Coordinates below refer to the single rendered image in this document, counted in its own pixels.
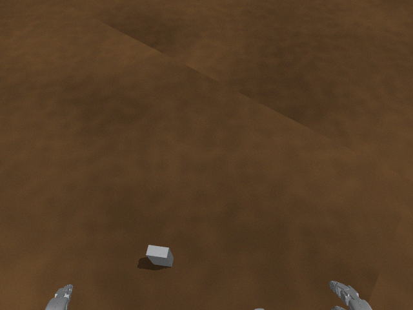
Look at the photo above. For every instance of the left robot hand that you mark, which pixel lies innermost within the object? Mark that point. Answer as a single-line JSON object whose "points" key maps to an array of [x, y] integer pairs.
{"points": [[61, 300]]}

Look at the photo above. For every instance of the carton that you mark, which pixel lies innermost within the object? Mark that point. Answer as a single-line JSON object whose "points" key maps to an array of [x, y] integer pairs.
{"points": [[160, 255]]}

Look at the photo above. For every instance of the right robot hand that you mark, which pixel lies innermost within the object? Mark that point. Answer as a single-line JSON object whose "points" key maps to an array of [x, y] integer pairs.
{"points": [[349, 296]]}

